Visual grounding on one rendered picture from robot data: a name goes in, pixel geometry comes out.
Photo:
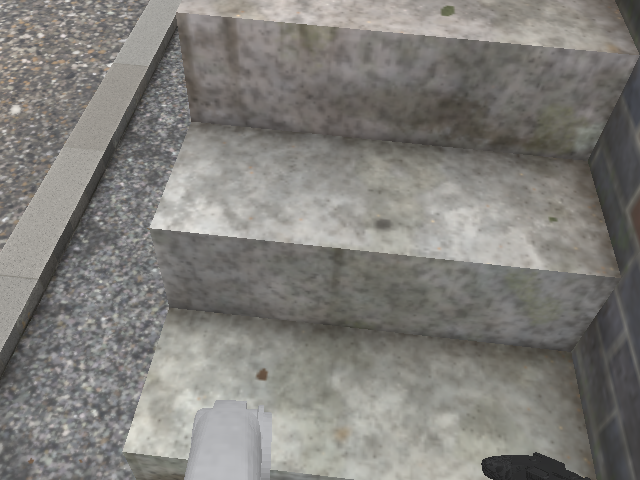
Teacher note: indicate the robot left thigh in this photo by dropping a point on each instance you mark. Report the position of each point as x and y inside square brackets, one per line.
[231, 442]

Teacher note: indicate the robot left shin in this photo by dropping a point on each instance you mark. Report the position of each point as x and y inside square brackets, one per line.
[197, 416]

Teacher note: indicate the right robot hand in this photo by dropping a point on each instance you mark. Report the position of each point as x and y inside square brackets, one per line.
[525, 467]

